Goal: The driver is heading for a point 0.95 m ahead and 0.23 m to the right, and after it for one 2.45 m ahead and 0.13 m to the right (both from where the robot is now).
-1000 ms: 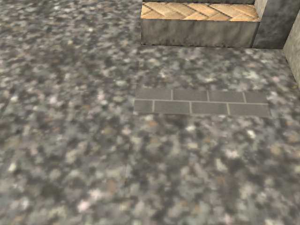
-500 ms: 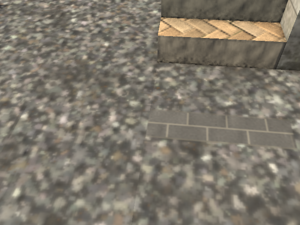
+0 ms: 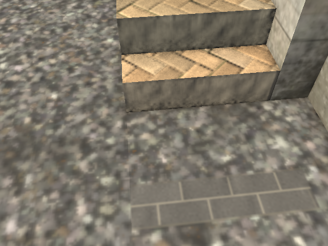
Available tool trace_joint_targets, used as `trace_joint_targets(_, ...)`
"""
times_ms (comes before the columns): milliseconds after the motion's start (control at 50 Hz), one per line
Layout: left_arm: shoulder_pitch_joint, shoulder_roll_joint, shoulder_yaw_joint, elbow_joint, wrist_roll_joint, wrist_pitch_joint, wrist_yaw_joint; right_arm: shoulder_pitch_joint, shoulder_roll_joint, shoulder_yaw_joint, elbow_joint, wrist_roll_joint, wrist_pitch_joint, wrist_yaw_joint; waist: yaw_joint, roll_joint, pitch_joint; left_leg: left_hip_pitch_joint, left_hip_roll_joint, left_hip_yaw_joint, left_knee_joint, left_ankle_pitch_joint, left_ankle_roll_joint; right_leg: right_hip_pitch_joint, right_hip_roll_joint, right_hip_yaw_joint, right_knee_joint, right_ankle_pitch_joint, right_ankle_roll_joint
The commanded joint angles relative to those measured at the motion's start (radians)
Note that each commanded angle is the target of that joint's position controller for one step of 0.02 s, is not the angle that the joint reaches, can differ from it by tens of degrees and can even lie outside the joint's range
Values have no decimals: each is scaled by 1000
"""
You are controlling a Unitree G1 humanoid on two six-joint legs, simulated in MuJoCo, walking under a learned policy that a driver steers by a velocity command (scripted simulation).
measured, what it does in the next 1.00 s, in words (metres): walks ahead, turning right: right foot, then left foot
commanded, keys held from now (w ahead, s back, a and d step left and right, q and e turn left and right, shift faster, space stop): w+e+shift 0.72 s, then w+shift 0.12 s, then w+q+shift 0.16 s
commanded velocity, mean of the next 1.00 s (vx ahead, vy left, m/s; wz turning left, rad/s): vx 0.94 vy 0.01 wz -0.75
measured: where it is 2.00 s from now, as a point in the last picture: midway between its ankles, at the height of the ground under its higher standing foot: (166, 88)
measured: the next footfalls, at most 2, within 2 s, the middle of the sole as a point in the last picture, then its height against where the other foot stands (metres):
right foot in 0.14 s outside the picture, level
left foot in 0.56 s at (158, 182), level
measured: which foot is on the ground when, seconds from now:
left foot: down 0.00-0.14, up 0.16-0.54, down 0.56-0.98, up 1.00-1.00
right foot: up 0.00-0.12, down 0.14-0.56, up 0.58-0.96, down 0.98-1.00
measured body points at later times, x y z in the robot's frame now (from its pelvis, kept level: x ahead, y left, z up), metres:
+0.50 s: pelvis +0.47 -0.02 +0.00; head +0.50 -0.04 +0.45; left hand +0.53 +0.26 -0.12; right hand +0.66 -0.30 -0.05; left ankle +0.73 +0.07 -0.69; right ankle +0.28 -0.02 -0.73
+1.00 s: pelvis +0.84 -0.20 -0.02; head +0.87 -0.24 +0.43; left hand +1.19 -0.27 -0.06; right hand +0.60 -0.33 -0.15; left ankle +0.77 +0.05 -0.69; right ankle +0.89 -0.35 -0.74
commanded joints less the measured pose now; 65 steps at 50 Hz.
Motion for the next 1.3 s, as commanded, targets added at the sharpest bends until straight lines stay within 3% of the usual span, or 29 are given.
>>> trace_joint_targets(20, -90, 14, -15, -75, -4, -12, -10, -42, -124, -3, -63, 4, -27, -25, 54, 63, 131, -203, 264, 32, -97, 908, -48, 237, 51, -98, -178, 102, -36)
trace_joint_targets(80, -2, 83, 3, -52, 3, -6, -3, -5, -203, -18, -67, -7, 7, -76, 110, 121, 26, -1, 296, 69, 194, 1472, -87, 352, 181, -197, -233, -45, -61)
trace_joint_targets(140, 531, 213, 76, 87, -6, 10, 20, -194, -280, -54, -129, -28, 51, -79, 391, 107, -186, -231, 268, 42, 1091, 1216, -61, 889, 150, -26, -353, -214, -183)
trace_joint_targets(160, 438, 231, 87, 101, -19, 25, 35, -263, -132, -21, -195, -42, 26, -45, 261, -149, -110, -658, 85, -27, 1413, -38, -45, 1049, 27, 186, -246, -164, -204)
trace_joint_targets(180, 376, 323, 103, 68, 12, 28, 33, -207, -84, -2, -306, 7, 8, -35, 150, -223, -240, -1015, 39, -226, 1622, -202, -84, 1269, -152, 703, -404, -314, -429)
trace_joint_targets(200, 369, 258, 98, 55, 15, 28, 44, -265, -120, 9, -327, -8, -18, -27, 171, -43, -200, -1098, 92, -318, 1511, -110, -54, 1219, -202, 854, -611, -543, -398)
trace_joint_targets(240, 295, 166, 76, 62, 13, 20, 55, -307, -139, 6, -327, -31, -21, -14, 62, 154, 3, -986, 172, -304, 1281, -25, -44, 871, -130, 693, -706, -516, -275)
trace_joint_targets(280, 255, 155, 63, 41, 0, -12, 64, -297, -124, 16, -331, -72, 29, -7, -4, 165, 59, -873, 216, -298, 1172, -34, -86, 639, -52, 585, -716, -407, -249)
trace_joint_targets(360, 274, 203, 72, 19, -9, -46, 57, -506, -108, 36, -436, -52, 59, 9, 36, 91, 118, -715, 226, -210, 770, 188, -133, 402, 72, 426, -756, -172, -199)
trace_joint_targets(480, 352, 245, 96, 12, -20, -37, 45, -615, -139, 36, -504, -17, 50, 3, 126, -41, 28, -550, 125, -208, 364, 401, -84, 662, 61, 440, -625, 152, -87)
trace_joint_targets(540, 264, 324, 112, -15, -6, -41, 45, -270, -258, -18, -423, -9, 39, -30, -75, -38, -185, -139, 96, -215, 346, 215, -54, 672, 86, 428, -195, 391, -20)
trace_joint_targets(560, 207, 262, 96, -45, 0, -50, 42, -35, -323, -45, -379, -26, 37, -52, -183, -7, -306, 121, 219, -314, 402, 16, -33, 511, 128, 388, 94, 200, -8)
trace_joint_targets(580, 236, 77, 48, -93, -24, -53, 47, 56, -391, -63, -357, -77, 34, -59, -145, 283, -391, 346, 514, -724, 289, -327, 7, 198, 233, 281, 419, -625, 3)
trace_joint_targets(600, 326, 115, 32, -125, -45, -41, 56, -91, -391, -72, -377, -69, 39, -46, -17, 457, -407, 286, 594, -1130, 101, -471, 67, 50, 179, 215, 544, -592, -7)
trace_joint_targets(620, 242, 180, 38, -92, -18, -19, 61, -213, -262, -53, -409, -55, 45, -40, -24, 251, -250, 123, 534, -967, 70, -561, 61, 29, 95, 177, 542, -463, -6)
trace_joint_targets(660, 141, 188, 44, -100, 15, 4, 32, -235, -184, -34, -371, -49, 49, -35, -15, 65, -102, -83, 451, -644, 67, -210, 39, 70, 29, 141, 456, -396, 16)
trace_joint_targets(820, -97, 95, -4, -252, 18, 33, -31, -204, -153, -14, -239, -26, -33, 14, 72, 109, 71, -319, 325, -117, -56, 462, 8, 147, 5, 102, 51, -132, 25)
trace_joint_targets(900, -133, 123, -14, -229, 56, -11, -28, -125, -274, -34, -166, 5, -30, 13, 75, 105, 108, -368, 276, -46, -30, 931, 25, 490, 139, -35, -282, -88, 29)
trace_joint_targets(960, 227, 203, 8, -92, 93, -50, 19, -141, -320, -35, -135, 41, 6, -6, 270, 168, -119, -332, 196, -88, 463, 925, 18, 895, 63, 51, -468, 23, 4)
trace_joint_targets(980, 290, 359, 45, -123, 31, -37, 63, -89, -251, -14, -167, 28, 0, -21, 237, -35, -298, -578, 127, -173, 854, 9, -44, 1251, -205, 336, -236, 584, -13)
trace_joint_targets(1000, 343, 377, 35, -129, 67, -36, 75, 46, -145, 19, -142, 48, -16, -8, 177, -277, -569, -775, 19, -401, 1219, -408, -51, 1475, -382, 596, -192, 1109, -146)
trace_joint_targets(1020, 290, 318, 39, -144, 62, -33, 66, 15, -229, -2, -143, 73, -22, -1, 189, -160, -659, -843, 47, -506, 1265, -328, -59, 1412, -380, 576, -316, 786, -242)
trace_joint_targets(1040, 190, 284, 38, -151, 40, -35, 71, -120, -250, -12, -190, 81, -8, -15, 154, -102, -484, -903, 107, -404, 1231, -209, -77, 1246, -327, 439, -396, 571, -216)
trace_joint_targets(1060, 125, 284, 25, -143, 9, -19, 113, -201, -287, -22, -216, 30, 46, -30, 124, -1, -280, -917, 57, -365, 1334, -235, -155, 1044, -358, 436, -395, 981, -201)
trace_joint_targets(1080, 127, 255, 11, -127, -4, -4, 138, -140, -270, -28, -224, -22, 80, -22, 60, 34, -280, -919, 89, -362, 1360, -193, -158, 957, -351, 363, -382, 960, -158)
trace_joint_targets(1140, 85, 214, -11, -108, 7, 26, 166, -180, -162, -13, -334, -5, 148, 5, -26, -34, -207, -878, 131, -318, 1346, -53, -144, 677, -295, 116, -483, 659, -61)
trace_joint_targets(1160, 45, 203, 1, -106, -23, 21, 145, -147, -171, -28, -258, -52, 174, 5, -45, -11, -125, -727, 100, -221, 1182, 32, -129, 529, -217, 18, -508, 684, -30)
trace_joint_targets(1180, 18, 222, 5, -111, -14, 16, 134, -130, -149, -25, -268, -40, 184, 9, -68, -74, -113, -682, 90, -195, 1106, 103, -126, 478, -195, -48, -513, 651, -30)
trace_joint_targets(1300, 146, 248, 58, -71, 20, 54, 160, -368, -197, -49, -331, -38, 251, 8, 24, -183, -53, -947, 165, -209, 1587, -36, -98, 662, -446, -2, -587, 322, -116)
